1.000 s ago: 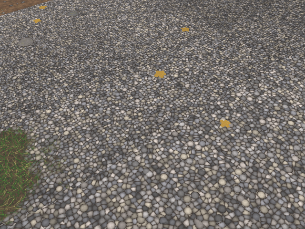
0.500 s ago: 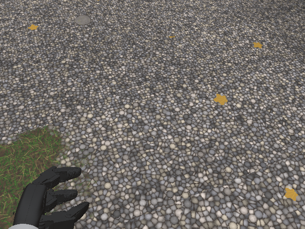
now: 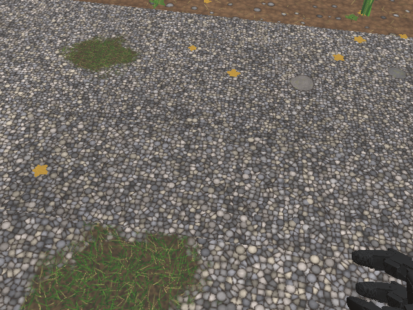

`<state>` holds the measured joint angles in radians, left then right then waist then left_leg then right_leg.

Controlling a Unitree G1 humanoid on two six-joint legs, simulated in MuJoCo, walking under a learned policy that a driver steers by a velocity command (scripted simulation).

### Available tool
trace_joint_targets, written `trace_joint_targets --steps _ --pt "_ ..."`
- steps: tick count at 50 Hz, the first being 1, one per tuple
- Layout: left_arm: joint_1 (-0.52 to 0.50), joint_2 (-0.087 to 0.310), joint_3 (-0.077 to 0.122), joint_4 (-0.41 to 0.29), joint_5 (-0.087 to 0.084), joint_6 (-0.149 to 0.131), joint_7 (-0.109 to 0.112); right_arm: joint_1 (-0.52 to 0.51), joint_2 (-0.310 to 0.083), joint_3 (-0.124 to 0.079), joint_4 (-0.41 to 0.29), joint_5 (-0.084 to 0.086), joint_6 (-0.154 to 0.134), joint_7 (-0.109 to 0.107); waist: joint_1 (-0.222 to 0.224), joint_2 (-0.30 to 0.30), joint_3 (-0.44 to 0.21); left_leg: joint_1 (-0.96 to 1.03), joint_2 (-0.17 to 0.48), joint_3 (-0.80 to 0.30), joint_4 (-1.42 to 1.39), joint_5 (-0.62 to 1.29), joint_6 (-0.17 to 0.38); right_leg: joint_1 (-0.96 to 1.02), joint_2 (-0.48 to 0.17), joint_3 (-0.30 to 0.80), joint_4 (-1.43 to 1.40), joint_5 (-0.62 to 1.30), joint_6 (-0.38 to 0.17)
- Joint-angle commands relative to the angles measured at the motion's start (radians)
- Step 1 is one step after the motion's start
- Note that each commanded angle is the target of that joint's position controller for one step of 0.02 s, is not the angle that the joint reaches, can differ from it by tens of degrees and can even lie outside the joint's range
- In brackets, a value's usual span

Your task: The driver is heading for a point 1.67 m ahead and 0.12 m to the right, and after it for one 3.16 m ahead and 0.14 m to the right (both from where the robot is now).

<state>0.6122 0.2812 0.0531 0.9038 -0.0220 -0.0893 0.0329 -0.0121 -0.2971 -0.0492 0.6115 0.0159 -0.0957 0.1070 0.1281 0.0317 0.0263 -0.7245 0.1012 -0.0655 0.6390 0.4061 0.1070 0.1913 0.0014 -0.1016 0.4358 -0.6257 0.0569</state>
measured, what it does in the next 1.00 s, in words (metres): goes down: left foot 0.19 m lower, then right foot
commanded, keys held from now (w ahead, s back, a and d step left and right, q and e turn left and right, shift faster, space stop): w+shift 1.00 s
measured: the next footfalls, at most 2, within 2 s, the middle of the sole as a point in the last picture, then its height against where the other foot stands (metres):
left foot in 0.12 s outside the picture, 0.19 m lower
right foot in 0.48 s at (245, 266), level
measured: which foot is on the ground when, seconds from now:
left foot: up 0.00-0.10, down 0.12-0.50, up 0.52-0.96, down 0.98-1.00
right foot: down 0.00-0.12, up 0.14-0.46, down 0.48-0.98, up 1.00-1.00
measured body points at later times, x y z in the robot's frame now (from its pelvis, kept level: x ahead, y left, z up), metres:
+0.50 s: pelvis +0.52 +0.04 -0.18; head +0.53 +0.02 +0.27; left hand +0.73 +0.28 -0.24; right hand +0.45 -0.22 -0.33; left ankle +0.28 +0.15 -0.84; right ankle +0.67 -0.05 -0.87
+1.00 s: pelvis +1.01 +0.07 -0.30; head +1.02 +0.07 +0.15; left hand +0.91 +0.32 -0.43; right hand +1.24 -0.14 -0.37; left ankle +1.12 +0.14 -1.04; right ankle +0.73 -0.05 -0.79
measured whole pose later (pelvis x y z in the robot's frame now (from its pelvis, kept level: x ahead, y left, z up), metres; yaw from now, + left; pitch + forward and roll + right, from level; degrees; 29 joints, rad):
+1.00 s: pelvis +1.01 +0.07 -0.30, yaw -1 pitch +1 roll -4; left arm 0.60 0.20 0.04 0.97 -0.03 -0.06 0.02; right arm 0.03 -0.21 -0.03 0.73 -0.02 -0.14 0.09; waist 0.07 0.09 -0.01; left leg -0.36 0.03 0.04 0.37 0.22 0.14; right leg -0.11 0.06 -0.01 1.49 -0.77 -0.07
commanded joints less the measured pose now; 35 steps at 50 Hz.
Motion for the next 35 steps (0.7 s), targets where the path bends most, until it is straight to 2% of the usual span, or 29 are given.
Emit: trace_joint_targets --steps 1,3,4,5,6,7,8,9,10,11,12,13,14,16,17,19,21,22,23,24,25,26,27,28,29,30,32,34,35 --pt "-0.050 0.134 0.016 -0.060 -0.007 0.001 0.013 -0.059 -0.038 -0.007 -0.034 0.010 -0.002 0.008 -0.050 -0.030 0.153 0.241 -0.037 0.052 -0.083 0.097 -0.031 -0.315 -0.187 0.056 -0.050 0.376 -0.144" --pt "0.000 0.116 0.005 -0.019 -0.014 0.027 0.019 0.001 -0.071 -0.022 0.004 0.001 -0.002 -0.012 -0.075 -0.064 0.121 0.281 -0.042 0.075 -0.139 0.076 -0.042 -0.188 -0.176 0.034 0.153 0.557 -0.119" --pt "-0.025 0.130 0.000 -0.027 0.000 0.036 0.021 0.171 -0.087 -0.035 0.059 0.002 -0.002 -0.021 -0.140 -0.114 0.043 0.375 -0.032 0.077 -0.164 0.094 -0.035 -0.130 -0.175 0.044 0.342 0.710 -0.117" --pt "-0.066 0.153 0.006 -0.026 0.007 0.043 0.020 0.366 -0.122 -0.054 0.134 0.005 0.005 -0.037 -0.219 -0.148 -0.034 0.544 -0.010 0.076 -0.185 0.097 -0.022 -0.137 -0.184 0.069 0.585 0.868 -0.112" --pt "-0.156 0.168 0.011 -0.020 0.005 0.037 0.013 0.572 -0.149 -0.075 0.191 -0.004 0.010 -0.051 -0.380 -0.085 -0.100 0.830 0.009 0.102 -0.295 0.196 0.014 -0.289 -0.138 0.040 0.957 0.988 -0.075" --pt "-0.163 0.077 0.013 -0.027 0.010 0.019 0.010 0.653 -0.181 -0.062 0.265 -0.045 0.005 -0.050 -0.373 0.199 -0.058 1.099 0.123 -0.047 -0.218 0.296 0.081 -0.725 0.034 0.097 1.545 -0.102 -0.031" --pt "0.054 -0.007 -0.021 -0.050 -0.017 -0.031 -0.015 0.641 -0.248 -0.062 0.233 -0.062 -0.009 -0.054 -0.222 0.458 -0.337 1.472 0.191 -0.117 0.261 0.609 0.120 -1.002 0.053 0.384 1.602 -0.143 -0.084" --pt "0.002 0.046 -0.016 -0.058 -0.032 -0.059 -0.022 0.646 -0.201 -0.068 0.239 -0.054 0.011 -0.066 -0.278 0.392 -0.413 1.428 0.178 -0.156 0.160 0.458 0.152 -1.060 0.015 0.406 1.514 -0.108 -0.078" --pt "-0.106 0.060 -0.016 -0.107 -0.058 -0.068 -0.013 0.677 -0.204 -0.081 0.283 -0.036 0.014 -0.068 -0.284 0.209 -0.451 1.393 0.239 -0.349 -0.025 -0.057 0.237 -1.146 0.005 0.353 1.469 -0.076 -0.065" --pt "-0.208 0.016 -0.030 -0.146 -0.060 -0.057 0.010 0.592 -0.188 -0.072 0.315 -0.021 0.018 -0.072 -0.224 -0.007 -0.359 1.188 0.279 -0.568 -0.260 -0.523 0.261 -1.180 -0.047 0.214 1.483 0.021 -0.059" --pt "-0.208 0.030 -0.033 -0.147 -0.066 -0.051 0.007 0.549 -0.187 -0.069 0.302 -0.027 -0.007 -0.070 -0.186 -0.027 -0.247 1.047 0.374 -0.728 -0.238 -0.617 0.331 -1.270 -0.089 0.243 1.465 0.076 -0.074" --pt "-0.290 0.044 -0.027 -0.150 -0.052 -0.039 0.004 0.501 -0.051 -0.027 0.297 -0.033 -0.036 -0.064 -0.176 -0.104 -0.135 0.830 0.381 -0.663 -0.225 -0.504 0.279 -1.232 -0.137 0.316 1.303 0.176 -0.117" --pt "-0.369 0.015 -0.026 -0.173 -0.040 -0.009 -0.010 0.398 0.014 0.000 0.309 -0.025 -0.037 -0.072 -0.108 -0.079 0.053 0.495 0.322 -0.464 -0.256 -0.427 0.218 -1.152 -0.183 0.296 1.134 0.236 -0.093" --pt "-0.376 -0.004 -0.032 -0.211 -0.003 0.004 -0.025 0.166 -0.005 0.015 0.255 -0.030 -0.030 -0.105 -0.001 0.062 0.155 0.058 0.129 -0.171 -0.383 -0.511 0.105 -0.803 -0.233 0.253 0.631 0.436 -0.052" --pt "-0.337 -0.014 -0.034 -0.183 0.015 -0.002 -0.035 0.178 -0.025 0.012 0.256 -0.038 -0.036 -0.118 0.002 0.084 0.098 -0.021 0.046 -0.056 -0.349 -0.495 0.085 -0.583 -0.184 0.186 0.527 0.635 -0.036" --pt "-0.384 0.001 -0.034 -0.164 0.024 0.012 -0.047 0.307 -0.138 -0.027 0.294 -0.002 -0.038 -0.120 -0.047 0.035 0.041 0.133 0.062 -0.028 -0.419 -0.437 0.118 -0.466 -0.099 0.091 0.444 0.589 -0.038" --pt "-0.550 0.058 -0.023 -0.230 0.009 0.008 -0.054 0.392 -0.152 -0.037 0.335 0.026 -0.018 -0.123 -0.086 -0.050 0.137 0.416 0.113 -0.028 -0.409 -0.282 0.100 -0.647 -0.085 0.090 0.255 0.558 -0.101" --pt "-0.514 0.062 -0.013 -0.224 0.007 0.004 -0.062 0.435 -0.141 -0.036 0.346 0.009 -0.004 -0.125 -0.069 -0.044 0.087 0.495 0.109 0.008 -0.332 -0.043 0.096 -0.562 -0.027 0.042 0.270 0.580 -0.120" --pt "-0.335 0.096 0.013 -0.170 -0.003 0.001 -0.068 0.423 -0.142 -0.032 0.345 -0.009 0.015 -0.126 0.022 -0.018 0.005 0.543 0.096 0.050 -0.155 0.171 0.079 -0.406 0.027 0.004 0.282 0.562 -0.148" --pt "-0.002 0.165 0.053 -0.069 -0.016 0.007 -0.069 0.328 -0.156 -0.033 0.333 -0.037 0.024 -0.125 0.193 0.031 -0.127 0.456 0.089 0.055 0.138 0.333 0.042 -0.090 0.026 0.039 0.407 0.589 -0.172" --pt "0.230 0.249 0.078 0.022 -0.021 0.012 -0.062 0.318 -0.068 -0.017 0.306 -0.041 0.018 -0.115 0.248 -0.198 -0.169 0.222 -0.120 0.125 0.702 -0.269 -0.032 0.131 -0.032 0.171 0.269 0.340 -0.229" --pt "0.156 0.216 0.059 0.011 0.000 -0.005 -0.081 0.526 0.119 0.028 0.298 0.024 -0.005 -0.092 0.068 -0.561 -0.286 0.009 -0.266 -0.072 1.060 -0.915 -0.023 0.170 -0.256 0.833 -0.048 -0.178 -0.396" --pt "-0.072 0.109 0.029 -0.066 -0.006 -0.020 -0.085 0.449 0.018 0.013 0.254 0.067 -0.024 -0.088 0.009 -0.442 -0.114 -0.083 -0.194 -0.111 0.966 -0.872 0.025 0.026 -0.311 0.975 -0.245 -0.203 -0.379" --pt "-0.170 0.047 0.017 -0.090 0.010 -0.032 -0.097 0.320 -0.037 0.000 0.224 0.068 -0.022 -0.090 -0.015 -0.230 0.015 -0.083 -0.162 -0.125 0.902 -0.808 0.041 -0.138 -0.307 0.863 -0.197 -0.068 -0.363" --pt "-0.235 0.032 0.012 -0.087 0.017 -0.041 -0.113 0.253 -0.025 0.001 0.203 0.037 -0.011 -0.102 -0.060 0.012 0.065 -0.006 -0.123 -0.099 0.845 -0.765 0.050 -0.305 -0.264 0.726 -0.161 0.066 -0.339" --pt "-0.296 0.038 0.014 -0.099 0.019 -0.051 -0.118 0.259 0.014 0.001 0.185 0.022 0.002 -0.104 -0.115 -0.032 0.056 0.017 -0.099 -0.103 0.803 -0.728 0.050 -0.395 -0.242 0.629 -0.098 0.190 -0.355" --pt "-0.323 -0.016 -0.011 -0.103 0.010 -0.061 -0.112 0.272 -0.003 -0.008 0.169 0.019 0.027 -0.092 -0.162 -0.017 0.023 0.078 -0.045 -0.111 0.663 -0.654 0.044 -0.504 -0.183 0.460 -0.055 0.306 -0.347" --pt "-0.279 0.050 0.002 -0.065 -0.007 -0.058 -0.087 0.163 0.010 0.004 0.096 -0.013 0.028 -0.083 -0.158 -0.041 0.066 0.053 0.008 -0.056 0.431 -0.659 0.013 -0.543 -0.193 0.430 -0.132 0.371 -0.341" --pt "-0.234 0.079 0.012 -0.045 0.006 -0.050 -0.071 0.116 0.033 0.017 0.072 -0.023 0.018 -0.076 -0.142 -0.032 0.050 0.052 0.012 -0.028 0.381 -0.601 -0.004 -0.533 -0.200 0.425 -0.128 0.420 -0.350"
Velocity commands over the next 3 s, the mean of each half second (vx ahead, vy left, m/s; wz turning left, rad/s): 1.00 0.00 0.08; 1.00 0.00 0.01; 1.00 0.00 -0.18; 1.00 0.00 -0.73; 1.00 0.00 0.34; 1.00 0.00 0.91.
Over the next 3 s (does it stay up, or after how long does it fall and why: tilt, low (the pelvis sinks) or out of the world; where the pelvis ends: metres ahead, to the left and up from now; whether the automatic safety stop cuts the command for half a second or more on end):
stays up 2.83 -0.35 -0.54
